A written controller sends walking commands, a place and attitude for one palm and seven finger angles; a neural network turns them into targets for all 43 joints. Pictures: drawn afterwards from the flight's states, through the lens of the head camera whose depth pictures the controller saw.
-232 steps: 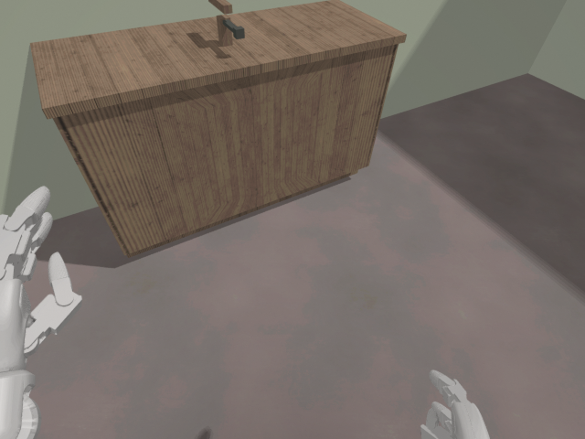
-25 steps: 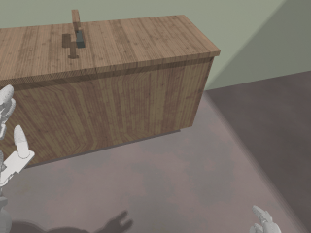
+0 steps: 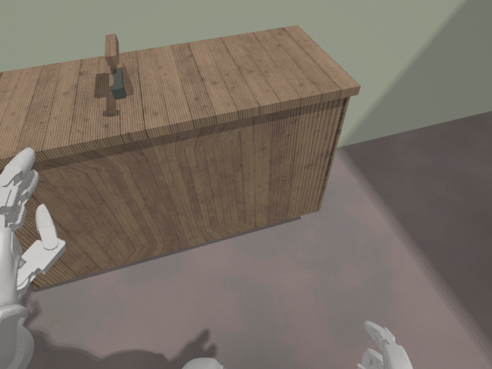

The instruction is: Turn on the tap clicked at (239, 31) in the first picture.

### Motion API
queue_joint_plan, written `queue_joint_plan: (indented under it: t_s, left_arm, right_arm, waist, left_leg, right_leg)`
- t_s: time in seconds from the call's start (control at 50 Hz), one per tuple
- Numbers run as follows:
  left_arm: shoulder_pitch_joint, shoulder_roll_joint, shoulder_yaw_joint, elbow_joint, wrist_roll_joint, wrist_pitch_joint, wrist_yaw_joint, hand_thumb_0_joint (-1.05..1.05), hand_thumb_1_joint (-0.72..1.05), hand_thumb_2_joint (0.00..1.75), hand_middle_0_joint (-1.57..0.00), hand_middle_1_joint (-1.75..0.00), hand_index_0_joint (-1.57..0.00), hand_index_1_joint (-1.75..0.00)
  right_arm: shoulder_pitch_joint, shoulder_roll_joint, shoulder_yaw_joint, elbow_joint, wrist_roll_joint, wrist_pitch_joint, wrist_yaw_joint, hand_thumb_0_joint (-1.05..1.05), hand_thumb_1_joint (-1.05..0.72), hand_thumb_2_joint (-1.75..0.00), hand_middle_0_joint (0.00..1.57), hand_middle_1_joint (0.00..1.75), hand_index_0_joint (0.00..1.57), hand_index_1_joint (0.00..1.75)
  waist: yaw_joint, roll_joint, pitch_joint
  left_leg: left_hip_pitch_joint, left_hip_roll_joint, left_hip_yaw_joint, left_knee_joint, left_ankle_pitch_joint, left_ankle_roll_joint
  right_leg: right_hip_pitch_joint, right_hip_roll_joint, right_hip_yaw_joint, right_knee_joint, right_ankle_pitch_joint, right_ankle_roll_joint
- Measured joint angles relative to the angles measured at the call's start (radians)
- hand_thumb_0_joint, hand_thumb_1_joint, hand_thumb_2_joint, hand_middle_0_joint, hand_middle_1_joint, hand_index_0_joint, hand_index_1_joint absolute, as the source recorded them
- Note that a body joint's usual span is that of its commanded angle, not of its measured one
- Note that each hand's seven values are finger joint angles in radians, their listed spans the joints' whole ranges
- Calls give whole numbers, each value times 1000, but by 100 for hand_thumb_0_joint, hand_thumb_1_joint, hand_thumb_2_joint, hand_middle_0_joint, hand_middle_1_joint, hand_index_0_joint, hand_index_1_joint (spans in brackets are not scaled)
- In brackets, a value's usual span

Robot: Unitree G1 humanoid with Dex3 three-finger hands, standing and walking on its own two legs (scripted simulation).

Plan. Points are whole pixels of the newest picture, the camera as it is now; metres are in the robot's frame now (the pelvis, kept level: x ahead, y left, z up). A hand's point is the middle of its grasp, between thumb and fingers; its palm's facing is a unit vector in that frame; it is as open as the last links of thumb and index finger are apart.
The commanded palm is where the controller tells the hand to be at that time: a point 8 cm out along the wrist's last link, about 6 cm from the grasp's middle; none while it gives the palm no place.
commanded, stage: take the last steps up to it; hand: left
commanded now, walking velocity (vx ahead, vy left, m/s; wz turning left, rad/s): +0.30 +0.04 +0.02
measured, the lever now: (118, 91) +0.70 +0.39 +0.07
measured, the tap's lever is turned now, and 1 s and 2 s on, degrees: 0 0 0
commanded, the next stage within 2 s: come to a stop and stand still in 1.40 s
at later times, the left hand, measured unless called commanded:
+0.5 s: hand (88, 164) +0.32 +0.24 +0.20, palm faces +0.37 -0.83 -0.41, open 7.4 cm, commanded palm +0.27 +0.29 +0.19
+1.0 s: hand (117, 130) +0.41 +0.24 +0.19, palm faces +0.43 -0.82 -0.39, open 7.4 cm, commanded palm +0.36 +0.28 +0.19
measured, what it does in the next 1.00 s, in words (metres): walks ahead: left foot, then right foot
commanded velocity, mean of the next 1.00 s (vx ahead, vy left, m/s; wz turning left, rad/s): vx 0.27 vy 0.04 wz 0.01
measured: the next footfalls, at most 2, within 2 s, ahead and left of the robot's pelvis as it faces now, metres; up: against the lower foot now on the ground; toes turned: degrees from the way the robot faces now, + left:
left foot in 0.24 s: +0.16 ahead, +0.14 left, +0.00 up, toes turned +9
right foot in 0.60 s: +0.21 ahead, -0.11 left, +0.00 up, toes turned -11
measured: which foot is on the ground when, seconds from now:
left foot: up 0.00-0.22, down 0.24-0.60, up 0.62-0.96, down 0.98-1.00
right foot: down 0.00-0.24, up 0.26-0.58, down 0.60-1.00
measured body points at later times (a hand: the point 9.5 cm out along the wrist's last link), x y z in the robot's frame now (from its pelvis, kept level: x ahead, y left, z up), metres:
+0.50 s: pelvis +0.10 +0.01 +0.01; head +0.12 +0.02 +0.46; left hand +0.30 +0.28 +0.22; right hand +0.27 -0.18 -0.08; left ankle +0.12 +0.14 -0.73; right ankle +0.14 -0.11 -0.69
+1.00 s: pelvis +0.20 +0.00 +0.00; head +0.22 +0.01 +0.45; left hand +0.38 +0.28 +0.21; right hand +0.36 -0.28 -0.07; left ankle +0.25 +0.10 -0.73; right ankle +0.18 -0.11 -0.73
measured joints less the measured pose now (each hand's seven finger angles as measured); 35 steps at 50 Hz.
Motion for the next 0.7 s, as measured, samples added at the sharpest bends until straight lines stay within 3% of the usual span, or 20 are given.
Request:
queue_joint_plan:
  t_s: [0.06,0.12,0.22,0.24,0.3,0.34,0.38,0.5,0.58,0.6,0.64,0.7]
  left_arm:
    - [27,-8,-7,-29,4,-12,2,1,88,90,-21,-30,-22,-30]
    - [62,21,6,-81,3,-29,8,1,88,90,-21,-30,-22,-30]
    - [92,60,37,-155,-6,-41,30,1,88,90,-21,-30,-22,-30]
    - [88,66,45,-164,-7,-44,34,1,88,90,-21,-30,-22,-30]
    - [19,78,59,-110,-7,-55,36,1,88,90,-21,-30,-22,-30]
    - [-12,75,61,-71,-7,-47,30,1,88,90,-21,-30,-21,-30]
    - [-12,66,58,-70,-7,-35,23,1,89,90,-21,-30,-21,-30]
    - [68,50,28,-119,-2,-38,4,1,89,90,-21,-30,-21,-30]
    - [71,73,39,-81,0,-29,6,1,89,90,-21,-30,-21,-30]
    - [63,79,44,-71,2,-25,9,1,89,90,-21,-30,-21,-30]
    - [26,58,33,-43,7,-17,10,1,88,90,-21,-30,-21,-30]
    - [-5,18,15,-24,-2,-11,4,1,88,90,-21,-30,-22,-30]
  right_arm:
    - [-5,-30,-21,-9,0,8,-7,1,-90,-89,20,30,21,30]
    - [4,-47,-42,-45,-2,8,-15,1,-91,-89,20,30,20,30]
    - [35,-66,-63,-99,-3,-5,-24,1,-91,-90,20,30,20,30]
    - [40,-68,-66,-109,-2,-8,-27,1,-91,-90,20,30,20,30]
    - [17,-25,-64,-99,-1,-11,-32,1,-91,-90,20,30,20,30]
    - [4,10,-44,-87,0,-18,-23,1,-91,-90,19,30,20,30]
    - [0,43,-20,-81,2,-27,-9,1,-91,-90,20,30,20,30]
    - [27,100,31,-84,-4,-48,10,1,-90,-89,20,30,21,30]
    - [45,99,40,-75,-3,-40,4,1,-90,-89,20,30,21,30]
    - [49,93,39,-76,-2,-36,2,1,-90,-89,21,30,21,30]
    - [31,61,27,-52,0,-23,0,1,-90,-89,21,30,21,30]
    - [3,12,4,-8,2,-4,5,1,-90,-89,20,30,21,30]
  waist:
    - [-20,-28,5]
    - [-36,-61,11]
    - [-28,-83,13]
    - [-24,-80,9]
    - [-24,-104,12]
    - [-34,-96,1]
    - [-36,-87,-8]
    - [-26,-42,-11]
    - [-14,-17,-6]
    - [-13,-15,-7]
    - [-10,12,6]
    - [-8,3,21]
  left_leg:
    - [-59,7,10,21,45,-10]
    - [-42,24,41,-174,80,-5]
    - [93,17,94,-518,169,8]
    - [123,15,96,-563,207,21]
    - [123,1,110,-494,173,40]
    - [133,6,104,-503,157,41]
    - [151,14,104,-537,165,35]
    - [210,40,107,-610,172,11]
    - [218,54,96,-555,121,-17]
    - [204,55,90,-508,91,-19]
    - [140,57,50,-326,-3,3]
    - [24,8,2,-23,-20,0]
  right_leg:
    - [39,-6,-1,-60,14,9]
    - [67,-16,0,-97,17,14]
    - [95,-24,15,-51,-43,43]
    - [88,-25,22,-6,-74,51]
    - [-7,-20,95,286,-206,53]
    - [-90,-4,112,455,-212,59]
    - [-155,-8,106,508,-172,66]
    - [-169,-35,55,243,-70,83]
    - [-63,-18,15,15,-25,83]
    - [-37,-14,14,-33,8,69]
    - [-46,-4,-1,16,41,16]
    - [-25,-12,-2,25,8,-7]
